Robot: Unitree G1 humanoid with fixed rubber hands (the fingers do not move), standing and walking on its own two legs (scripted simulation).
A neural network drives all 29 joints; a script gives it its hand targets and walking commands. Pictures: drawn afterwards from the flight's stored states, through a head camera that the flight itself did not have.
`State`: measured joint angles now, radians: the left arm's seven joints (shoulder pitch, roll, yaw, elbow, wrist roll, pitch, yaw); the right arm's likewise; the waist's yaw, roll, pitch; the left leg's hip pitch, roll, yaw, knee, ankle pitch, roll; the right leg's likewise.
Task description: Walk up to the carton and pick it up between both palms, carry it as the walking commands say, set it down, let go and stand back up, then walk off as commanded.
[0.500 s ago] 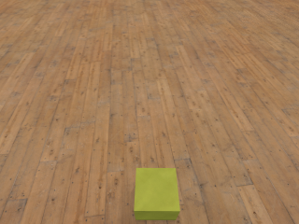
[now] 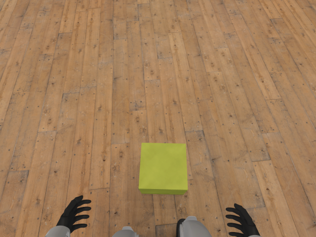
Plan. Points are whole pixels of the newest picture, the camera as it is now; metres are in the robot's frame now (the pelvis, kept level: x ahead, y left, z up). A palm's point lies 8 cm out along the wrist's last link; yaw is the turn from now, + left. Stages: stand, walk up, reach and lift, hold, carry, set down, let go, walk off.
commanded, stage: reach and lift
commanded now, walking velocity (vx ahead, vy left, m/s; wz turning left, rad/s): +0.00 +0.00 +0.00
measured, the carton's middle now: (163, 169) +0.44 -0.01 -0.64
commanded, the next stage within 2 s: none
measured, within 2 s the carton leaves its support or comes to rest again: neither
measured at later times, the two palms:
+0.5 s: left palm (86, 175) +0.31 +0.23 -0.16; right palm (228, 178) +0.30 -0.20 -0.16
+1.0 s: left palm (102, 145) +0.42 +0.21 -0.20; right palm (218, 144) +0.42 -0.20 -0.20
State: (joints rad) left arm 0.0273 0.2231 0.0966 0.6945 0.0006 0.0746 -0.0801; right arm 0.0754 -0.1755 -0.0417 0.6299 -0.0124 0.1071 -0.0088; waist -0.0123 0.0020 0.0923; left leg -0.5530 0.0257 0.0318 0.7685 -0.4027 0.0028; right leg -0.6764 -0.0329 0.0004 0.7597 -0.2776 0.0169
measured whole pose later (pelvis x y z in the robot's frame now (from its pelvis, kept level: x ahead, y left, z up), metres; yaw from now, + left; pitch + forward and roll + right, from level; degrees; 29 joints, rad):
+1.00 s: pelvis -0.05 +0.00 -0.07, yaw +2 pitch +40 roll +2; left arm -0.96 0.22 0.32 0.78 0.00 0.09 0.00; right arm -0.91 -0.24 -0.26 0.67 0.00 0.11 -0.04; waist -0.01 -0.01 0.08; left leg -1.37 0.02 0.01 1.04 -0.38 -0.01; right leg -1.46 -0.04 0.00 0.97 -0.21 0.01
